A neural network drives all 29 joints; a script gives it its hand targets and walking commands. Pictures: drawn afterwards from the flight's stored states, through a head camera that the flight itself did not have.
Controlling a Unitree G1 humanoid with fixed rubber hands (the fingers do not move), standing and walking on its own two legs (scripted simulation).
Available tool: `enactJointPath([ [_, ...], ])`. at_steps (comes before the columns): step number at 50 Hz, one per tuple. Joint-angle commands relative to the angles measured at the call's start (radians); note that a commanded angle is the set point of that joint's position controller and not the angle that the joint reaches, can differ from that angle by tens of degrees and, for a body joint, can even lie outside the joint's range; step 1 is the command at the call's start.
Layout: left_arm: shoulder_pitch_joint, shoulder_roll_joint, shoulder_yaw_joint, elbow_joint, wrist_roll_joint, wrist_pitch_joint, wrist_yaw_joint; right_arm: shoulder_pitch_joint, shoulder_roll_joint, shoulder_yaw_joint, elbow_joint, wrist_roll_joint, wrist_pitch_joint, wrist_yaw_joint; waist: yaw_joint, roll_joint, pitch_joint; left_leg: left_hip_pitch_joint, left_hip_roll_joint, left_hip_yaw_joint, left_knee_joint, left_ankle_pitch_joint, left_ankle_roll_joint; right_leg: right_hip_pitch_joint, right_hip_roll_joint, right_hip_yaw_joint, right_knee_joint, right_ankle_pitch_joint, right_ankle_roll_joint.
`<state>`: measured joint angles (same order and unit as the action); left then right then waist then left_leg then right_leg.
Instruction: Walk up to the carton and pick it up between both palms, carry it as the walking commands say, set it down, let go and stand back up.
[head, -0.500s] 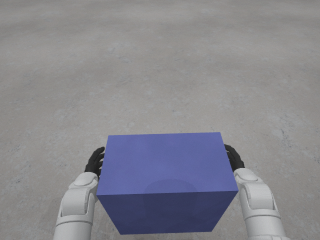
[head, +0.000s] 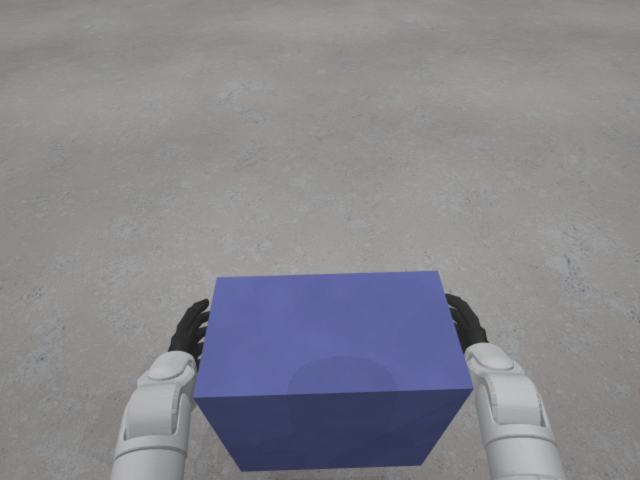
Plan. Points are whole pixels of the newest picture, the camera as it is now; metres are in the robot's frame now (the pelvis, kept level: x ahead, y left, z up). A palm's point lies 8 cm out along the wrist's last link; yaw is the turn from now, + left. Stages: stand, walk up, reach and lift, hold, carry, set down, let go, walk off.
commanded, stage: carry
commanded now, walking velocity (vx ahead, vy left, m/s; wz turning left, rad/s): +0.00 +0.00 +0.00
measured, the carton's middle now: (329, 381) +0.26 +0.00 -0.04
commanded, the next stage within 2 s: none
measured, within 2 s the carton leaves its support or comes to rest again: neither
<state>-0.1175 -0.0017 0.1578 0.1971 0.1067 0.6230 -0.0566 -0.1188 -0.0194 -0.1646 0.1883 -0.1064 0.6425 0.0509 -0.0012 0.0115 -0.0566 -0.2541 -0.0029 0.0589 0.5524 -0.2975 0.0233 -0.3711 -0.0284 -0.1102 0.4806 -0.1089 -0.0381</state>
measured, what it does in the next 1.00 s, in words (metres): walks backwards, turning left: right foot, then left foot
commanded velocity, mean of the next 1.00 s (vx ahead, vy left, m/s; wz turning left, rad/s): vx -0.23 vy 0.00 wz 0.56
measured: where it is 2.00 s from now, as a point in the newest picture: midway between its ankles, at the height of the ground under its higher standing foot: outside the picture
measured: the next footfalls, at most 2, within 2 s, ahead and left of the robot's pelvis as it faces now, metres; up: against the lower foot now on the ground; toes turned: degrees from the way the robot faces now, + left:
right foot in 0.54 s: +0.06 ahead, -0.12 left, +0.00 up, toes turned +5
left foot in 0.82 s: -0.12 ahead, +0.11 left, +0.00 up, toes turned +25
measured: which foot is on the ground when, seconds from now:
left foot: down 0.00-0.56, up 0.58-0.80, down 0.82-1.00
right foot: down 0.00-0.40, up 0.42-0.52, down 0.54-0.82, up 0.84-1.00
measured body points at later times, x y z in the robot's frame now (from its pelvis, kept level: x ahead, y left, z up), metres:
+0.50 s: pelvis -0.04 -0.01 -0.02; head -0.07 -0.01 +0.43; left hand +0.18 +0.20 +0.04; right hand +0.22 -0.17 +0.04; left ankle +0.00 +0.10 -0.73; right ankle +0.04 -0.12 -0.72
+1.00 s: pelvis -0.20 -0.03 -0.02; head -0.19 -0.02 +0.43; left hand -0.06 +0.25 +0.03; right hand +0.11 -0.08 +0.03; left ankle -0.15 +0.09 -0.73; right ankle -0.11 -0.15 -0.68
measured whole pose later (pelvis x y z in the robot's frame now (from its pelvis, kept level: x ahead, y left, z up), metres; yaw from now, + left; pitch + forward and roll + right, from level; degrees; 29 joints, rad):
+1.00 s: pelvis -0.20 -0.03 -0.02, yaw +25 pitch +1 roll -1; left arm -0.03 -0.04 0.23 -0.39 0.00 1.17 0.00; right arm -0.06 0.06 -0.17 -0.34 -0.05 1.15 0.02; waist 0.03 -0.01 -0.01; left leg -0.51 -0.01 0.02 0.70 -0.21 0.04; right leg -0.60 -0.08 -0.05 1.09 -0.42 0.06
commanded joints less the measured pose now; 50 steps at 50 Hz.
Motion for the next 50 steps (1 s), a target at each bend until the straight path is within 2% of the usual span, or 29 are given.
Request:
enactJointPath([
  [1,-0.524,-0.62,-0.499,-0.302,-0.123,-0.057,-0.084,-0.537,0.645,0.489,-0.327,0.119,-0.076,0.085,0.003,-0.018,-0.313,-0.034,0.131,-0.124,-0.161,0.116,0.038,0.235,-0.111,0.095,-0.056,0.032,-0.02],
  [2,-0.631,-0.558,-0.415,-0.207,-0.066,-0.096,-0.083,-0.644,0.591,0.414,-0.198,0.056,-0.109,0.084,0.004,-0.037,-0.314,-0.041,0.128,-0.112,-0.156,0.075,0.04,0.235,-0.107,0.098,-0.066,-0.025,-0.016],
  [3,-0.471,-0.647,-0.52,-0.295,-0.131,-0.072,-0.085,-0.536,0.652,0.506,-0.369,0.121,-0.099,0.082,0.004,-0.012,-0.32,-0.025,0.128,-0.118,-0.17,0.059,0.035,0.217,-0.105,0.094,-0.066,-0.045,-0.019],
  [5,-0.508,-0.619,-0.488,-0.24,-0.105,-0.066,-0.078,-0.59,0.618,0.48,-0.32,0.113,-0.092,0.079,0.005,0.014,-0.326,-0.033,0.132,-0.121,-0.177,0.12,0.04,0.236,-0.105,0.083,-0.054,0.029,-0.015],
  [6,-0.558,-0.656,-0.667,-0.569,-0.261,-0.014,-0.071,-0.634,0.675,0.657,-0.63,0.262,-0.038,0.073,0.004,-0.019,-0.335,-0.038,0.128,-0.111,-0.132,0.193,0.029,0.257,-0.116,0.071,-0.035,0.12,-0.011],
  [8,-0.558,-0.632,-0.592,-0.437,-0.21,0.051,-0.067,-0.569,0.678,0.593,-0.461,0.208,0.032,0.064,0.0,-0.049,-0.38,-0.044,0.106,-0.102,-0.061,0.18,0.026,0.278,-0.147,0.1,-0.034,0.133,-0.022],
  [9,-0.618,-0.605,-0.626,-0.55,-0.249,0.071,-0.066,-0.644,0.669,0.65,-0.551,0.26,0.059,0.065,-0.002,-0.08,-0.398,-0.043,0.105,-0.093,-0.046,0.191,0.03,0.276,-0.174,0.103,-0.041,0.143,-0.021],
  [10,-0.456,-0.745,-0.789,-0.8,-0.366,0.179,-0.07,-0.513,0.797,0.8,-0.834,0.402,0.164,0.077,-0.002,-0.06,-0.404,-0.049,0.096,-0.082,-0.019,0.186,0.014,0.277,-0.204,0.127,-0.048,0.144,-0.024],
  [14,-0.293,-0.727,-0.686,-0.739,-0.307,0.392,-0.096,-0.328,0.795,0.736,-0.713,0.378,0.386,0.123,-0.015,-0.129,-0.462,-0.092,0.11,-0.108,0.06,0.237,0.014,0.323,-0.258,0.117,0.019,0.309,-0.031],
  [17,-0.35,-0.762,-0.712,-0.763,-0.313,0.464,-0.112,-0.395,0.803,0.746,-0.721,0.406,0.452,0.154,-0.02,0.008,-0.347,-0.133,0.16,-0.208,-0.01,0.264,0.049,0.194,-0.204,0.061,0.084,0.089,0.0],
  [19,-0.457,-0.785,-0.737,-0.817,-0.341,0.48,-0.122,-0.461,0.816,0.752,-0.747,0.418,0.472,0.169,-0.038,0.097,-0.273,-0.092,0.264,-0.388,-0.128,0.298,0.115,0.007,-0.101,0.002,0.212,-0.148,0.042],
  [21,-0.486,-0.805,-0.739,-0.8,-0.373,0.504,-0.128,-0.475,0.82,0.746,-0.74,0.407,0.489,0.161,-0.04,0.2,-0.212,-0.179,0.314,-0.516,-0.205,0.252,0.188,-0.046,-0.052,0.066,0.451,-0.366,0.042],
  [22,-0.481,-0.808,-0.741,-0.805,-0.39,0.512,-0.133,-0.475,0.813,0.754,-0.757,0.402,0.497,0.159,-0.032,0.151,-0.186,-0.183,0.323,-0.537,-0.179,0.327,0.2,-0.081,-0.037,0.109,0.469,-0.36,0.037],
  [26,-0.452,-0.843,-0.745,-0.781,-0.415,0.533,-0.138,-0.526,0.821,0.772,-0.829,0.417,0.514,0.155,-0.01,0.175,-0.3,-0.148,0.212,-0.388,-0.063,0.503,0.117,0.07,0.002,0.105,0.23,-0.253,0.018],
  [27,-0.485,-0.855,-0.74,-0.775,-0.418,0.535,-0.138,-0.542,0.814,0.767,-0.819,0.408,0.519,0.152,-0.002,0.146,-0.316,-0.173,0.166,-0.33,-0.02,0.459,0.07,0.159,-0.031,0.099,0.062,-0.124,0.014],
  [28,-0.481,-0.837,-0.735,-0.784,-0.413,0.538,-0.137,-0.498,0.833,0.749,-0.787,0.408,0.53,0.154,0.004,-0.016,-0.327,-0.28,0.086,-0.247,0.087,0.207,0.027,0.272,-0.167,0.247,-0.099,-0.074,-0.016],
  [29,-0.444,-0.833,-0.73,-0.751,-0.389,0.535,-0.14,-0.514,0.831,0.764,-0.797,0.41,0.534,0.155,0.011,-0.378,-0.374,-0.421,-0.068,-0.089,0.347,-0.285,-0.023,0.293,-0.51,0.572,-0.21,0.043,-0.146],
  [30,-0.415,-0.822,-0.706,-0.79,-0.379,0.521,-0.146,-0.515,0.84,0.785,-0.821,0.414,0.524,0.159,0.002,-0.38,-0.375,-0.361,0.001,-0.075,0.579,-0.337,-0.031,0.218,-0.535,0.516,-0.192,0.136,-0.179],
  [31,-0.461,-0.872,-0.724,-0.82,-0.4,0.522,-0.144,-0.565,0.885,0.791,-0.823,0.443,0.521,0.164,-0.002,-0.208,-0.339,-0.34,0.018,-0.096,0.682,-0.304,-0.021,0.167,-0.487,0.424,-0.155,0.235,-0.168],
  [32,-0.46,-0.863,-0.737,-0.844,-0.393,0.517,-0.137,-0.543,0.895,0.792,-0.792,0.447,0.518,0.17,-0.004,-0.141,-0.331,-0.318,0.041,-0.078,0.702,-0.261,-0.026,0.146,-0.438,0.307,-0.115,0.28,-0.15],
  [34,-0.424,-0.846,-0.72,-0.841,-0.372,0.52,-0.13,-0.506,0.896,0.794,-0.765,0.439,0.518,0.167,-0.015,-0.212,-0.336,-0.262,0.043,-0.024,0.525,-0.164,-0.034,0.17,-0.324,0.111,-0.038,0.274,-0.086],
  [39,-0.377,-0.806,-0.693,-0.771,-0.336,0.533,-0.139,-0.483,0.848,0.765,-0.738,0.42,0.515,0.161,-0.008,-0.338,-0.346,-0.108,-0.008,0.063,0.131,-0.123,-0.019,0.158,-0.355,0.071,-0.007,0.15,-0.043],
  [40,-0.379,-0.801,-0.696,-0.762,-0.333,0.529,-0.139,-0.451,0.843,0.749,-0.695,0.413,0.517,0.167,-0.014,-0.249,-0.332,-0.066,0.017,0.006,0.001,-0.053,-0.019,0.097,-0.34,0.053,0.035,0.056,0.002],
  [41,-0.378,-0.805,-0.691,-0.754,-0.332,0.525,-0.144,-0.462,0.85,0.739,-0.682,0.403,0.512,0.169,-0.021,-0.071,-0.304,0.007,0.132,-0.19,-0.168,0.041,0.01,-0.003,-0.279,-0.002,0.149,-0.058,0.068],
  [42,-0.338,-0.787,-0.689,-0.752,-0.331,0.523,-0.143,-0.374,0.839,0.727,-0.633,0.383,0.511,0.176,-0.039,0.256,-0.305,0.151,0.396,-0.555,-0.236,0.302,0.117,-0.305,-0.128,-0.048,0.315,-0.369,0.151],
  [43,-0.46,-0.804,-0.732,-0.807,-0.383,0.518,-0.139,-0.405,0.862,0.731,-0.661,0.387,0.498,0.182,-0.042,0.275,-0.305,0.082,0.429,-0.575,-0.2,0.504,0.208,-0.3,-0.08,0.062,0.545,-0.557,0.129],
  [45,-0.486,-0.892,-0.774,-0.773,-0.438,0.518,-0.152,-0.473,0.865,0.741,-0.754,0.388,0.493,0.169,-0.033,0.11,-0.312,-0.008,0.359,-0.437,-0.157,0.422,0.183,-0.277,-0.083,0.124,0.752,-0.431,0.107],
  [47,-0.513,-0.905,-0.792,-0.83,-0.474,0.509,-0.155,-0.487,0.881,0.754,-0.829,0.378,0.481,0.157,-0.015,0.153,-0.33,-0.021,0.275,-0.311,-0.114,0.319,0.134,-0.239,-0.081,0.101,0.709,-0.297,0.098],
  [50,-0.515,-0.853,-0.797,-0.858,-0.49,0.506,-0.15,-0.44,0.839,0.734,-0.847,0.364,0.476,0.14,-0.022,0.143,-0.376,0.049,0.278,-0.383,-0.147,0.333,0.144,-0.169,-0.021,0.077,0.551,-0.329,0.094],
])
